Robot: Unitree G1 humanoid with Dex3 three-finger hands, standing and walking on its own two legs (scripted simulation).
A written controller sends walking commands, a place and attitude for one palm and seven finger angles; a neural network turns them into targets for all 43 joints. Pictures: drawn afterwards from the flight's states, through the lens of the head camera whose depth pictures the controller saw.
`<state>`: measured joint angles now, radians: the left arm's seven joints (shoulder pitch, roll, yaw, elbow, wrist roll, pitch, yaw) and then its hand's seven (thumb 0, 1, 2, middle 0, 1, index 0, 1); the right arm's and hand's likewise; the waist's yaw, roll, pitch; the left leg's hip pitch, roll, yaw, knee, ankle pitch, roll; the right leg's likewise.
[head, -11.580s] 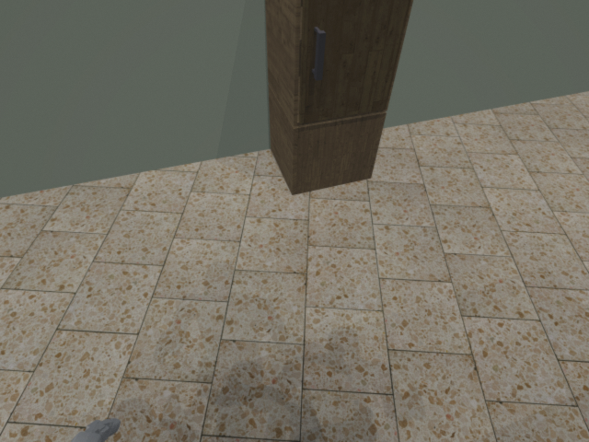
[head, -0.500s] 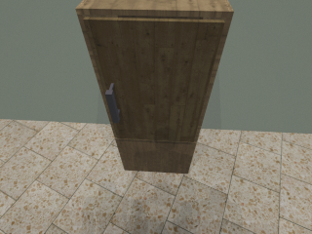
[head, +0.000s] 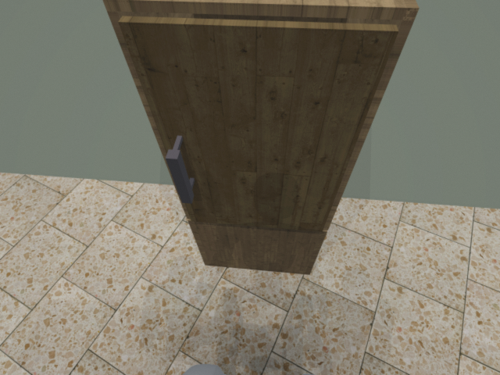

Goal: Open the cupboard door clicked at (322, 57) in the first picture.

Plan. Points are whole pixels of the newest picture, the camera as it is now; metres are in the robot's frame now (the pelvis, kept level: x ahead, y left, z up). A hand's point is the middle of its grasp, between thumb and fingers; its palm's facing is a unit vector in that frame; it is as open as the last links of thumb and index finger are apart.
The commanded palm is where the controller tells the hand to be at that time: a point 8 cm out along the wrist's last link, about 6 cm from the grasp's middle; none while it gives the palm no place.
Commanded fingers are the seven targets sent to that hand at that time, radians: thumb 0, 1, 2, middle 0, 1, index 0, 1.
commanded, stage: come to a stop and stand still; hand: left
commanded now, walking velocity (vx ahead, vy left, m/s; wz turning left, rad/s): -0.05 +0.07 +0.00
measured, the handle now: (183, 171) +0.51 +0.19 -0.05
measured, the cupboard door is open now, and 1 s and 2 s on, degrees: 0 0 0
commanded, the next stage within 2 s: look again from close up in 1.42 s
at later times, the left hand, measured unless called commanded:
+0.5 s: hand out of the picture +0.04 +0.25 -0.16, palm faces +0.00 -0.96 -0.26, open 7.4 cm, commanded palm none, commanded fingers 0.00 0.90 0.90 -0.20 -0.30 -0.20 -0.30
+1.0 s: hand out of the picture +0.03 +0.25 -0.15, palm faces -0.04 -0.94 -0.33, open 7.4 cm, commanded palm none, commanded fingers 0.00 0.90 0.90 -0.20 -0.30 -0.20 -0.30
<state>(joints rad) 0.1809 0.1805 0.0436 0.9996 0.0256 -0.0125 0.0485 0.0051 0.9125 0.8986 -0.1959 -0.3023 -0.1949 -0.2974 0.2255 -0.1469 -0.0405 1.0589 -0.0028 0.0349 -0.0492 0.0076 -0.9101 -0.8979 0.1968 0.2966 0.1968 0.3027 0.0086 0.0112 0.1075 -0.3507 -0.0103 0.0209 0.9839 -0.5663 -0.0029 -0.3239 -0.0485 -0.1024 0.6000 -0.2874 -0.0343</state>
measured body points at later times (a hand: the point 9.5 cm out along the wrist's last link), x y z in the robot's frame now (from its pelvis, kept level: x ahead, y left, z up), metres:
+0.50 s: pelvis -0.02 +0.05 +0.00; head -0.03 +0.05 +0.45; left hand +0.04 +0.30 -0.14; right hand +0.07 -0.18 -0.14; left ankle +0.01 +0.13 -0.73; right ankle +0.02 -0.10 -0.73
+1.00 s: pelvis -0.04 +0.02 +0.01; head -0.05 +0.01 +0.46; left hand +0.03 +0.30 -0.12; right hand -0.01 -0.28 -0.13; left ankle +0.01 +0.13 -0.73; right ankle +0.02 -0.10 -0.73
